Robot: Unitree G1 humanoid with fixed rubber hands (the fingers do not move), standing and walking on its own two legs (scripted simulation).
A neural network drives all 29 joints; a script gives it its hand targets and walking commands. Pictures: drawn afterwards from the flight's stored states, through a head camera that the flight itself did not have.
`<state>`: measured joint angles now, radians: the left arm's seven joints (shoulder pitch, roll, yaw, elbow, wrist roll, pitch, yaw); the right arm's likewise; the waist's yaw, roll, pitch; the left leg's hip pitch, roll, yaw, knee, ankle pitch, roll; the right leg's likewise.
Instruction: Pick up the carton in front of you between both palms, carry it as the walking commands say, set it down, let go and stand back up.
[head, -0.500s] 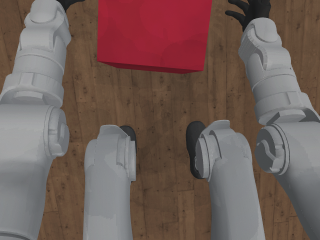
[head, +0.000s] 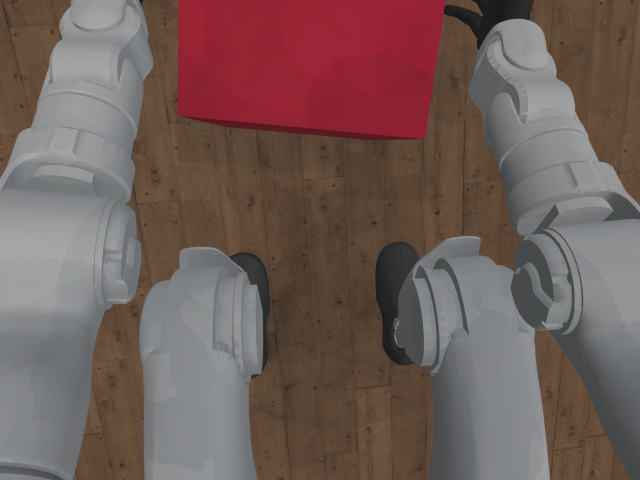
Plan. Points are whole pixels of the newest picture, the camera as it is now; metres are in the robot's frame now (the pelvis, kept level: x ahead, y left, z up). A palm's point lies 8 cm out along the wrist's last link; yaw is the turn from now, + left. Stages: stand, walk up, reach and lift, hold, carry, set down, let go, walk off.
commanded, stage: reach and lift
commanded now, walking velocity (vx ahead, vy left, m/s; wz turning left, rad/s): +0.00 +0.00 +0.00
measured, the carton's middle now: (308, 37) +0.52 +0.03 -0.24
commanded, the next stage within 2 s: none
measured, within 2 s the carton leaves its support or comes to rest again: leaves its support in 0.46 s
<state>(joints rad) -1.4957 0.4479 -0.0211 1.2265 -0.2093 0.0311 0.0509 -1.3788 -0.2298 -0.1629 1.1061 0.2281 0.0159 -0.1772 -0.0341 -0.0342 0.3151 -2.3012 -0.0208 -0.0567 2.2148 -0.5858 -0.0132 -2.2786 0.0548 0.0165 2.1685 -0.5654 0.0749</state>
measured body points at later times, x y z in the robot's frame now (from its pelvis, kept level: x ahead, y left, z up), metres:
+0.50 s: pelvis +0.00 +0.00 +0.00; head +0.36 +0.04 +0.26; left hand +0.56 +0.18 -0.18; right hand +0.55 -0.13 -0.17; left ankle +0.10 +0.12 -0.33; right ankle +0.12 -0.13 -0.33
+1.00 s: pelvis -0.01 -0.01 +0.09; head +0.26 +0.03 +0.45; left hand +0.51 +0.18 +0.02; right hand +0.51 -0.12 +0.03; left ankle +0.10 +0.12 -0.33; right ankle +0.12 -0.14 -0.33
